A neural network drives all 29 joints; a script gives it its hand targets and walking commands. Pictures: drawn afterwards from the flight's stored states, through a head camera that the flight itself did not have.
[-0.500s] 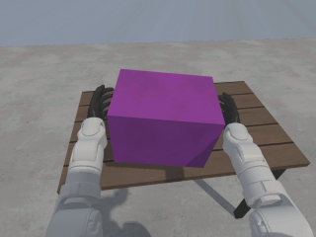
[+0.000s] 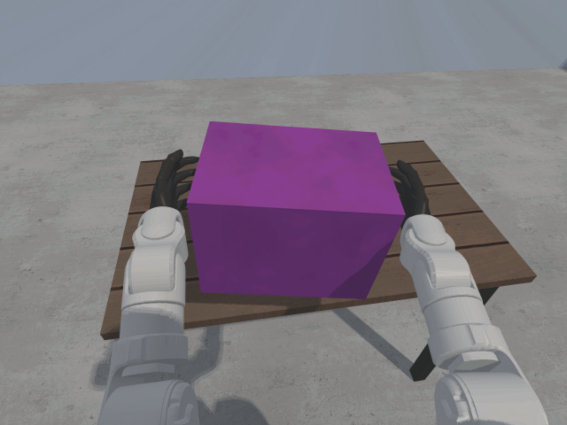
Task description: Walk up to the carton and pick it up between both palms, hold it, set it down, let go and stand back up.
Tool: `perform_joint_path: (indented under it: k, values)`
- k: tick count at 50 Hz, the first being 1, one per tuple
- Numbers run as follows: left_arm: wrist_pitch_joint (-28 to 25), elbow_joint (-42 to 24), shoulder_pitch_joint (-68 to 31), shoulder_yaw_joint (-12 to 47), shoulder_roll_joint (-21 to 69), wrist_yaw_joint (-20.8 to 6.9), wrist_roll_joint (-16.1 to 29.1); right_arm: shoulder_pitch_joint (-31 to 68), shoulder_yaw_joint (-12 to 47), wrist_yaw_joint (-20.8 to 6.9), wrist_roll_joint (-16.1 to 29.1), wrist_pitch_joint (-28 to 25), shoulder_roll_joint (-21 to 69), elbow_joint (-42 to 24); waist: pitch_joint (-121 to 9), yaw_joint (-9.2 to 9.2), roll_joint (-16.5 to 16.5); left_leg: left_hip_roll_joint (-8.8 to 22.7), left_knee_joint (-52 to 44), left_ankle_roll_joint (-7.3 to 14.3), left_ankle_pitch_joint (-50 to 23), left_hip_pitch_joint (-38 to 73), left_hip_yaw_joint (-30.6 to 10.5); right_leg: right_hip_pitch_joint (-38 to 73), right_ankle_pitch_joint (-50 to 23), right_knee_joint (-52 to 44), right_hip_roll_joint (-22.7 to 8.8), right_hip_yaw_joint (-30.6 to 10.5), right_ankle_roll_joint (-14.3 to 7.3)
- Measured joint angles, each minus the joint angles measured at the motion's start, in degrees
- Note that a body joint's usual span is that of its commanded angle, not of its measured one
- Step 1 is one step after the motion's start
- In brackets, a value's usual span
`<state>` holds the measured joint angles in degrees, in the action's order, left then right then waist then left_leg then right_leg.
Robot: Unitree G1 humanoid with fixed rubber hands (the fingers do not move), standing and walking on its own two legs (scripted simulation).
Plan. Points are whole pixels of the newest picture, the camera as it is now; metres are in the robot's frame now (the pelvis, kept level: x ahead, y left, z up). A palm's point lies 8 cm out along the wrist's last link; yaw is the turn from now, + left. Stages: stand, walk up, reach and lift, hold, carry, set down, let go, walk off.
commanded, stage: reach and lift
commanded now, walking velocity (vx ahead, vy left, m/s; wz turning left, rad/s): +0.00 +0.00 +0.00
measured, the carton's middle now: (289, 212) +0.40 -0.01 +0.10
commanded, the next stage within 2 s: hold in 0.60 s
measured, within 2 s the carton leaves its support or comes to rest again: neither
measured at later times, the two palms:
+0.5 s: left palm (159, 204) +0.37 +0.17 +0.16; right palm (405, 205) +0.36 -0.17 +0.15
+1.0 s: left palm (132, 201) +0.35 +0.20 +0.18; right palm (392, 183) +0.37 -0.15 +0.18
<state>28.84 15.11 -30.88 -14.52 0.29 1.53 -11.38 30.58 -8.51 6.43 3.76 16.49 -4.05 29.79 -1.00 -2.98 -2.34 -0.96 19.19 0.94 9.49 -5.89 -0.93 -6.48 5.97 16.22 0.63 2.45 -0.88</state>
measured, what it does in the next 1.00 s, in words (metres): stands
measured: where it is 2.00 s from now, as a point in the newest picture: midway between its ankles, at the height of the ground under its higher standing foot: outside the picture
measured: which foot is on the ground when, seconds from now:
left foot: down 0.00-1.00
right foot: down 0.00-1.00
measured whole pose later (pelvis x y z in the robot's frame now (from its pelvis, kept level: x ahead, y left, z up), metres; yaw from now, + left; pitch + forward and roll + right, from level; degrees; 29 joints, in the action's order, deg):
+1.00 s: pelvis +0.00 +0.00 +0.00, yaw +1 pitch -7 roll -1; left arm 41.3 4.6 -32.0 -18.8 -0.7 -2.5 -16.3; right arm 37.0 -6.1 8.0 6.2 21.4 -2.9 28.1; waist 1.3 -3.0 -3.1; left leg -0.9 18.3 0.6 9.6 -1.5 -2.3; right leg -1.1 6.1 14.4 0.7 3.8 -1.0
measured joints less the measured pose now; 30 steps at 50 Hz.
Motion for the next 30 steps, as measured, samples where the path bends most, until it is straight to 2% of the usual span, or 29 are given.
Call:
perform_joint_path:
  k: [5,11,21,30]
  values:
    - [0.9,1.5,-2.2,-1.5,-0.2,-0.4,-0.6,3.1,-0.5,-0.2,-0.7,-0.2,-0.1,2.4,0.1,0.47,0.1,0.1,-0.9,0.0,-0.5,0.0,0.4,-0.4,-0.3,-0.2,0.1,-0.4,-0.1]
    - [1.1,0.4,-1.7,-3.1,-0.5,-1.6,-1.6,4.1,0.8,0.8,-0.2,-0.9,0.4,2.7,1.1,-0.28,0.0,0.3,-0.9,-0.3,0.0,1.7,-0.4,1.9,0.1,-1.0,0.3,0.4,-0.1]
    - [2.5,-5.0,2.4,-2.2,-0.3,-2.9,-2.9,-0.1,3.2,2.2,2.1,-1.6,1.0,-1.4,2.8,-2.02,-0.6,0.2,0.7,-0.5,2.2,5.2,-1.8,6.7,1.7,-1.4,0.3,1.7,0.0]
    - [5.1,-9.4,4.0,-0.2,0.3,-2.2,-2.9,-1.9,4.4,2.1,4.1,-0.5,-0.6,-4.8,3.6,-2.09,-0.4,0.3,1.2,-0.2,2.6,5.5,-1.0,6.9,1.7,-1.2,0.3,1.0,0.2]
